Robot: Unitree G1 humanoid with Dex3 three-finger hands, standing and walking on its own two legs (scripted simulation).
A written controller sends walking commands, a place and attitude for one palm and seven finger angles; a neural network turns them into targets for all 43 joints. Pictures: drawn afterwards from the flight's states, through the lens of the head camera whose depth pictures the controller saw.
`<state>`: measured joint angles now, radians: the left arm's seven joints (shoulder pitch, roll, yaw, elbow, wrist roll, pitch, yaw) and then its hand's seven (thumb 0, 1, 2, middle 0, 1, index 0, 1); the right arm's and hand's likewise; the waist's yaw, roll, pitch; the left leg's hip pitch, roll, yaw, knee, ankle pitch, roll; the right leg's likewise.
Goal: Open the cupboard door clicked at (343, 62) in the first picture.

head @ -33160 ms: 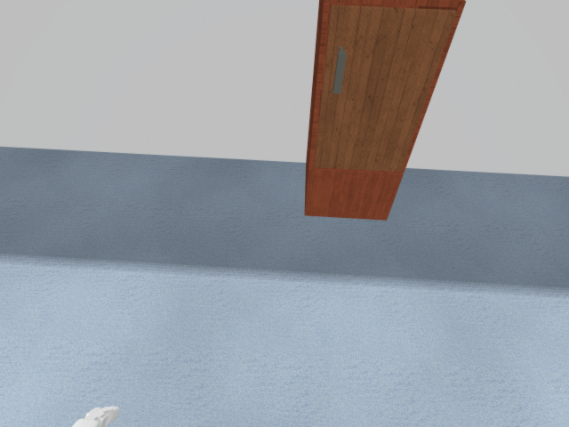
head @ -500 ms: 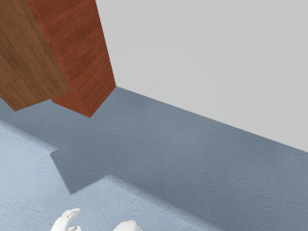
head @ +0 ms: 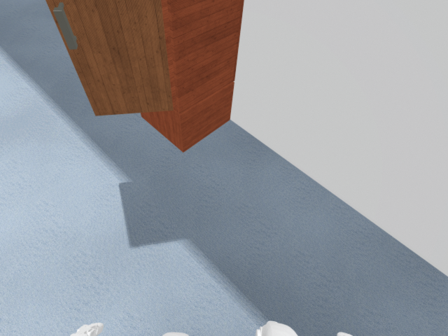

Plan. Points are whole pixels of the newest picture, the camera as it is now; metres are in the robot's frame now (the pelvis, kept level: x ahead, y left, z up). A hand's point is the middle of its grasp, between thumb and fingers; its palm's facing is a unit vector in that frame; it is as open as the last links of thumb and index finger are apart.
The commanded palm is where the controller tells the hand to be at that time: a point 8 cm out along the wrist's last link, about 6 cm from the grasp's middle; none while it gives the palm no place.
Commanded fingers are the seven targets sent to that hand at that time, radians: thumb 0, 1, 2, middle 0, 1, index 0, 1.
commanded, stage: turn to face it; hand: left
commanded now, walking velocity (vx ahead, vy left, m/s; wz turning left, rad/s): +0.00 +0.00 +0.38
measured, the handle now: (67, 26) +0.97 +0.58 -0.02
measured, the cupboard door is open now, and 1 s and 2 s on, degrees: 54 54 54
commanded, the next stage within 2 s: take the last steps up to it in 0.28 s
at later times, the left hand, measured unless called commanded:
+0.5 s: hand out of the picture -0.01 +0.17 -0.18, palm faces +0.25 -0.96 -0.17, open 7.4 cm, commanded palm none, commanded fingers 0.00 0.90 0.90 -0.20 -0.30 -0.20 -0.30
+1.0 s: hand (124, 312) +0.17 +0.21 -0.16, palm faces +0.28 -0.94 -0.20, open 7.4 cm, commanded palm none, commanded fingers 0.00 0.90 0.90 -0.20 -0.30 -0.20 -0.30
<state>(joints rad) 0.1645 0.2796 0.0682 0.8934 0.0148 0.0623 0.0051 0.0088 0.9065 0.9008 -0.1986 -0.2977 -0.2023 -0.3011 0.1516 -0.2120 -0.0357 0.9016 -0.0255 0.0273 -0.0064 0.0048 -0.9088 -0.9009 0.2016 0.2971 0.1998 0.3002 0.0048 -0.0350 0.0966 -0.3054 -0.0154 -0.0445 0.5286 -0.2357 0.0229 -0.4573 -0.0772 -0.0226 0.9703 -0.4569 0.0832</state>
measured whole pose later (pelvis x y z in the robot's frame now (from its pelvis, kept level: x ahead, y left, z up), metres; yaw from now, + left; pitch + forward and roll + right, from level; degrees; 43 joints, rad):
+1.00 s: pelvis +0.12 +0.00 -0.01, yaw +17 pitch -2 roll +0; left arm 0.15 0.17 0.04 0.95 0.02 -0.05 -0.01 0.00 0.91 0.90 -0.20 -0.30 -0.20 -0.30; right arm 0.38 -0.18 -0.03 1.11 -0.02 0.00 0.00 0.01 -0.91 -0.90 0.20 0.30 0.20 0.30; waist -0.03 0.02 0.06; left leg -0.28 -0.01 0.02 0.93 -0.47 0.02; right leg -0.26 -0.05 -0.14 0.57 -0.28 -0.02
